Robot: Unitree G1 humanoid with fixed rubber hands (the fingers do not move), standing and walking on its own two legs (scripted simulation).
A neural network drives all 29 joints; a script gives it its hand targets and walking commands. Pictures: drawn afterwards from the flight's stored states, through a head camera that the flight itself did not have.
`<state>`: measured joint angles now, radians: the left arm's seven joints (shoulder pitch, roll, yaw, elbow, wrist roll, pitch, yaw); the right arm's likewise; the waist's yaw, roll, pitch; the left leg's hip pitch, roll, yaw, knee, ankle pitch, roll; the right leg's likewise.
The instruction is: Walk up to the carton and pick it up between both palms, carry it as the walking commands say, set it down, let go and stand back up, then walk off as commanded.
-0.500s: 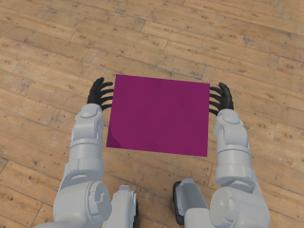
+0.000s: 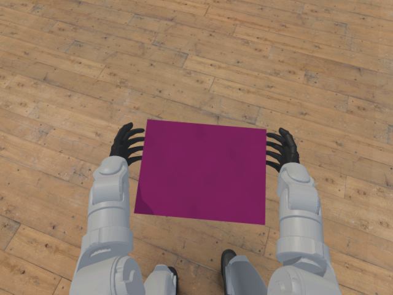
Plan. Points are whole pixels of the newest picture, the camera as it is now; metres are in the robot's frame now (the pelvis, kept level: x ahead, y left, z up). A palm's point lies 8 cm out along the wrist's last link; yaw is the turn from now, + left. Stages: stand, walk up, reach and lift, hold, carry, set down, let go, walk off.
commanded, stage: reach and lift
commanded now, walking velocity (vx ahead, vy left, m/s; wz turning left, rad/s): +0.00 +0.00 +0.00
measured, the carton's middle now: (201, 174) +0.38 -0.01 -0.12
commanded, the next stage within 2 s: hold in 1.92 s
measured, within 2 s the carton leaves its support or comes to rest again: neither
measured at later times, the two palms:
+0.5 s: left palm (104, 155) +0.37 +0.17 +0.04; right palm (296, 162) +0.35 -0.18 +0.03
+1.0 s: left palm (89, 151) +0.35 +0.17 +0.10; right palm (314, 154) +0.33 -0.18 +0.10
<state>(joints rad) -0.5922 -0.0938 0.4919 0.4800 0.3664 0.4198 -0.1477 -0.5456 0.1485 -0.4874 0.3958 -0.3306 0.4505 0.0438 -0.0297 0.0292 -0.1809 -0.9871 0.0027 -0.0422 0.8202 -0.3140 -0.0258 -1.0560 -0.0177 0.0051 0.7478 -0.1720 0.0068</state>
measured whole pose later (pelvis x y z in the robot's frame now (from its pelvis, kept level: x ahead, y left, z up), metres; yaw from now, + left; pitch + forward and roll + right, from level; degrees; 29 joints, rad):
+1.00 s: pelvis +0.05 +0.01 +0.06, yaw +0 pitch -2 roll +0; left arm -0.28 -0.15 0.31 0.26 0.33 0.62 -0.07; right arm -0.25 0.15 -0.33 0.21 -0.31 0.63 0.03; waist -0.03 0.02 -0.01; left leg -0.05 0.01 -0.04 0.28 -0.20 -0.01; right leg -0.12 -0.02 0.00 0.23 -0.08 0.02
